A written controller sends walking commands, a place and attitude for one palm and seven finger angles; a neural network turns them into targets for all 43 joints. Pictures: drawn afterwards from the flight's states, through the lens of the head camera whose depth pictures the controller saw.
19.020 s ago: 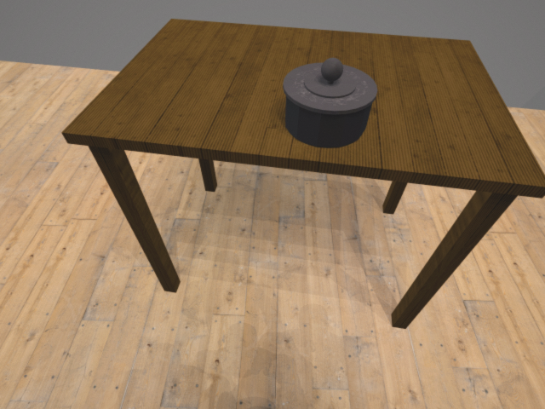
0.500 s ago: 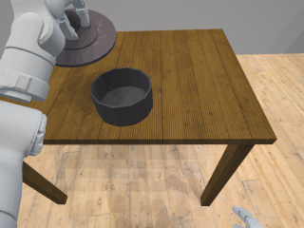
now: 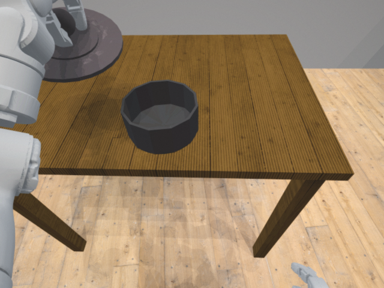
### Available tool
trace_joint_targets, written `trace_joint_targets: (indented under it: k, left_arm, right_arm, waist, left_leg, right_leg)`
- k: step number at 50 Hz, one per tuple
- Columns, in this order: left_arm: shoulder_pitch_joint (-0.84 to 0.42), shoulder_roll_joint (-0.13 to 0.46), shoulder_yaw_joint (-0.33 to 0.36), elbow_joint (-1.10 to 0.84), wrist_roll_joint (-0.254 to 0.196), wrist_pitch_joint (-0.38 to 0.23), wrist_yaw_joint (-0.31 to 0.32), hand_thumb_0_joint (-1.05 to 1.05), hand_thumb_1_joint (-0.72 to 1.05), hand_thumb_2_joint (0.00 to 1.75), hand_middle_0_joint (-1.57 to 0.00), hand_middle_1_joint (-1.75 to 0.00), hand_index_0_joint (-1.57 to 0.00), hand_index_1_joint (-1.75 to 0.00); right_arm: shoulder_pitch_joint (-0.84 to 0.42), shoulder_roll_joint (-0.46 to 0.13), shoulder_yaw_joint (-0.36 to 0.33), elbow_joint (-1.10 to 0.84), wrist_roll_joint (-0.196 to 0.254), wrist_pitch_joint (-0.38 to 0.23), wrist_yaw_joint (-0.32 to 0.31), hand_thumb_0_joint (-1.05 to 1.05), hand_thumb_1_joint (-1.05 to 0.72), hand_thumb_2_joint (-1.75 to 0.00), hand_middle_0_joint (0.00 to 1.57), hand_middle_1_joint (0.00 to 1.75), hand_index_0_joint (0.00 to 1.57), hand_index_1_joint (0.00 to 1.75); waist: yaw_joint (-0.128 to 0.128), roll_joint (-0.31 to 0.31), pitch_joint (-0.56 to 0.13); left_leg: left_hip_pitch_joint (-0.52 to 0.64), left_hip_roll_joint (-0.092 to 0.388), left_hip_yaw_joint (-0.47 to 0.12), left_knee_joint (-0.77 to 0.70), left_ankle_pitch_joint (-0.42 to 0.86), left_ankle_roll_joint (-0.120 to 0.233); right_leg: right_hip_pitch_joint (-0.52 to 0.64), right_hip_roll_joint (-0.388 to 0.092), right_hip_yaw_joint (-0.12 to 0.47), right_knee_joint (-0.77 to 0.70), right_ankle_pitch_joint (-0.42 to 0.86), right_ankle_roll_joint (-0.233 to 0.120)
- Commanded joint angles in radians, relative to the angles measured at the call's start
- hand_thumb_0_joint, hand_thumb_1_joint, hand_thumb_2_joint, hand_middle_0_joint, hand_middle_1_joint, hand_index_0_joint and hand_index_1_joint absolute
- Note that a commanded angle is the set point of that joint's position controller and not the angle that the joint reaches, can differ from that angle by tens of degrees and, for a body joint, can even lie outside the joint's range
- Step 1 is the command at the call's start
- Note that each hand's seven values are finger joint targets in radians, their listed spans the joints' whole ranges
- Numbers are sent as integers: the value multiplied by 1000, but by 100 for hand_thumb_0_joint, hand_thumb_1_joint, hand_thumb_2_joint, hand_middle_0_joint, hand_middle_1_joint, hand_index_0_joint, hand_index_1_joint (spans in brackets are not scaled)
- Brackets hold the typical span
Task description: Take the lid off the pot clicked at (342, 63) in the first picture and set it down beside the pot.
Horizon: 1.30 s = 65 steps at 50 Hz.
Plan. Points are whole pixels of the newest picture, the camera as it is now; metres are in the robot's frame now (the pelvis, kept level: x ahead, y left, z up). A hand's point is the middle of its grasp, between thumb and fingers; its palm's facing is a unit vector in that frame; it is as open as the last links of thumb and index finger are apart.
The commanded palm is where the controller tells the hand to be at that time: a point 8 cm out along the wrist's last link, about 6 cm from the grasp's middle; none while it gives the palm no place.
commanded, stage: move the lid sideways beside the pot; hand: left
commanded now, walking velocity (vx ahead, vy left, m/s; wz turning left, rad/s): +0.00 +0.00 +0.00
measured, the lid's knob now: (61, 23) +0.48 +0.24 +0.31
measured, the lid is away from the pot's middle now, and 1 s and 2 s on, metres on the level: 0.15 0.24 0.24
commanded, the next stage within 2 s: lower the lid onto the table in 0.92 s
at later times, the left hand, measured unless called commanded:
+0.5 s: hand (36, 24) +0.46 +0.27 +0.32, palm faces -0.12 -0.04 -0.99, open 6.7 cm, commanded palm +0.45 +0.27 +0.39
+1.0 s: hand (3, 31) +0.45 +0.32 +0.31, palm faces -0.14 -0.04 -0.99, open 6.7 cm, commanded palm +0.44 +0.31 +0.39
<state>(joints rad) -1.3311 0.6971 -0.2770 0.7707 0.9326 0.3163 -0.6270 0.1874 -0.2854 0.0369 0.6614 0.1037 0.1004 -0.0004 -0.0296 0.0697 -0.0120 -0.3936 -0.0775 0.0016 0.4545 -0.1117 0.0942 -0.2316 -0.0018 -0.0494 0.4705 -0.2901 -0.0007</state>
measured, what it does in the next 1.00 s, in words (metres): stands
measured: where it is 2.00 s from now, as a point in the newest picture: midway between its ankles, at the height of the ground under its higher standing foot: outside the picture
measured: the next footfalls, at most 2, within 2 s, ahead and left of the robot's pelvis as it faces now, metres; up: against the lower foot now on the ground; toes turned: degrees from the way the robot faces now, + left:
none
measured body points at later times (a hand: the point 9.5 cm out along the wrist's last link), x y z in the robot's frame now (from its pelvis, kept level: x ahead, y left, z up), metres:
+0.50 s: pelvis +0.00 +0.00 +0.00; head +0.04 -0.02 +0.45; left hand +0.46 +0.27 +0.37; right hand +0.11 -0.26 -0.12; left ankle +0.07 +0.05 -0.74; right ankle -0.03 -0.13 -0.74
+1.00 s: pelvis +0.01 -0.01 +0.00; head +0.05 -0.02 +0.45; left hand +0.45 +0.31 +0.37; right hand +0.11 -0.27 -0.12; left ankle +0.07 +0.05 -0.74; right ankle -0.03 -0.13 -0.74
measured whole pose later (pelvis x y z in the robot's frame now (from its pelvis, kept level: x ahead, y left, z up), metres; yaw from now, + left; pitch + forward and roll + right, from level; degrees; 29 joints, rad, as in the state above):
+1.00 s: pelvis +0.01 -0.01 +0.00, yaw +0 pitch +4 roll -2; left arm -1.29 0.91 -0.16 0.85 0.98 0.20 -0.64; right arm 0.23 -0.31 0.03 0.66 0.12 0.15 -0.02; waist -0.04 0.07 0.02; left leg -0.40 -0.06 -0.01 0.46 -0.12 0.09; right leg -0.22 0.02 -0.05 0.42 -0.27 -0.01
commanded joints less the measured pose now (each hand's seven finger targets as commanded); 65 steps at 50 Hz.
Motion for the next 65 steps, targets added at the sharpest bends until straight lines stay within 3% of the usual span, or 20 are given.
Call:
trace_joint_targets:
  k: [1,4,5,9,17,19,20,24,28,34,36,39,41,44,45,49,51,59,64,65]
  left_arm:
    - [-647,289,145,-178,57,-28,64,0,80,81,-101,-107,-94,-103]
    - [-591,247,112,-178,33,-36,60,0,80,81,-101,-107,-94,-103]
    - [-651,311,156,-251,52,-42,66,0,80,81,-101,-107,-94,-103]
    - [-541,274,139,-166,36,-40,58,0,80,81,-101,-107,-94,-103]
    - [-614,342,158,-119,66,-60,57,0,80,81,-101,-107,-94,-103]
    - [-603,301,130,-161,44,-69,56,0,80,81,-101,-107,-94,-103]
    - [-635,383,188,-176,73,-73,65,0,80,81,-101,-107,-94,-103]
    - [-573,320,134,-85,55,-82,55,0,80,81,-101,-107,-94,-103]
    - [-613,438,209,-86,83,-98,60,0,80,81,-101,-107,-94,-103]
    - [-531,395,181,-101,65,-105,51,0,80,81,-101,-107,-94,-103]
    - [-530,545,289,-90,94,-118,59,0,80,81,-101,-107,-94,-103]
    - [-520,387,159,-120,57,-111,43,0,80,81,-101,-107,-94,-103]
    - [-518,546,282,-142,88,-122,56,0,80,81,-101,-107,-94,-103]
    - [-468,419,182,-90,57,-117,43,0,80,81,-101,-107,-94,-103]
    - [-503,483,222,-118,74,-120,47,0,80,81,-101,-107,-94,-103]
    - [-541,421,170,-179,51,-126,48,0,80,81,-101,-107,-94,-103]
    - [-550,502,235,-121,72,-133,52,0,80,81,-101,-107,-94,-103]
    - [-584,389,126,17,64,-94,54,0,80,81,-101,-107,-94,-103]
    - [-595,416,152,9,75,-111,67,0,80,81,-101,-107,-94,-103]
    - [-649,484,199,-63,93,-114,76,0,80,81,-101,-107,-94,-103]
  right_arm:
    - [-56,-137,-46,-122,-4,-40,-15,0,-90,-90,20,30,20,30]
    - [-38,-146,-51,-128,1,-39,-12,0,-90,-90,20,30,20,30]
    - [-44,-142,-51,-129,-1,-39,-8,0,-90,-90,20,30,20,30]
    - [-31,-150,-52,-130,1,-31,-10,0,-90,-90,20,30,20,30]
    - [-21,-151,-47,-115,2,-15,-19,0,-90,-90,20,30,20,30]
    - [-10,-159,-53,-123,3,-21,-18,0,-90,-90,20,30,20,30]
    - [-5,-154,-52,-118,-4,-21,-18,0,-90,-90,20,30,20,30]
    - [11,-161,-49,-114,2,-19,-24,0,-90,-90,20,30,20,30]
    - [8,-160,-48,-114,-1,-9,-27,0,-90,-90,20,30,20,30]
    - [25,-168,-53,-124,6,-5,-26,0,-90,-90,20,30,20,30]
    - [22,-171,-47,-124,3,3,-29,0,-90,-90,20,30,20,30]
    - [18,-168,-52,-129,16,10,-25,0,-90,-90,20,30,20,30]
    - [21,-172,-50,-127,8,12,-29,0,-90,-90,20,30,20,30]
    - [30,-171,-50,-124,17,12,-31,0,-90,-90,20,30,20,30]
    - [22,-171,-48,-114,16,16,-30,0,-90,-90,20,30,20,30]
    - [14,-172,-49,-120,16,6,-37,0,-90,-90,20,30,20,30]
    - [21,-172,-44,-98,12,7,-41,0,-90,-90,20,30,20,30]
    - [46,-175,-44,-79,15,-20,-39,0,-90,-90,20,30,20,30]
    - [61,-179,-47,-77,7,-35,-42,0,-90,-90,20,30,20,30]
    - [63,-176,-50,-74,6,-32,-39,0,-90,-90,20,30,20,30]
  waist:
    - [-23,-15,-428]
    - [-27,37,-427]
    - [-12,29,-471]
    - [-21,48,-405]
    - [-27,-13,-391]
    - [-30,47,-426]
    - [-19,25,-458]
    - [-37,46,-392]
    - [-22,12,-432]
    - [-31,64,-421]
    - [-17,21,-455]
    - [-38,77,-401]
    - [-18,61,-457]
    - [-40,63,-375]
    - [-29,32,-391]
    - [-41,124,-420]
    - [-35,73,-398]
    - [-57,46,-367]
    - [-50,102,-403]
    - [-42,97,-450]
  left_leg:
    - [430,29,-91,-15,66,-14]
    - [444,36,-97,-11,110,-22]
    - [465,36,-106,-17,118,-26]
    - [445,41,-106,-15,117,-26]
    - [414,38,-96,-30,53,-16]
    - [454,44,-104,-20,112,-23]
    - [459,42,-105,-19,111,-21]
    - [437,45,-99,-18,121,-22]
    - [415,35,-74,-9,128,-8]
    - [455,44,-81,12,250,-11]
    - [428,38,-61,20,244,-3]
    - [455,49,-76,11,260,-10]
    - [465,44,-70,21,271,-3]
    - [440,47,-74,13,230,-5]
    - [436,51,-75,1,188,-8]
    - [488,45,-82,6,200,-6]
    - [455,44,-78,-1,145,-2]
    - [410,48,-78,-17,68,-3]
    - [426,47,-78,-10,89,-5]
    - [459,49,-85,-7,121,-7]
  right_leg:
    - [-122,52,7,-82,136,-67]
    - [-133,48,3,-84,142,-69]
    - [-116,54,5,-77,148,-68]
    - [-150,51,2,-90,127,-71]
    - [-133,56,0,-93,115,-64]
    - [-139,52,0,-94,131,-67]
    - [-119,59,4,-89,136,-66]
    - [-144,53,-1,-103,137,-66]
    - [-91,55,7,-95,179,-62]
    - [-116,57,0,-104,214,-63]
    - [-67,61,10,-89,250,-61]
    - [-122,58,-3,-107,216,-60]
    - [-87,65,9,-97,234,-62]
    - [-120,62,-2,-117,209,-59]
    - [-106,65,0,-111,197,-55]
    - [-125,62,0,-122,179,-63]
    - [-110,67,0,-120,167,-60]
    - [-103,56,-4,-128,158,-54]
    - [-102,58,-1,-118,167,-61]
    - [-82,65,3,-106,186,-59]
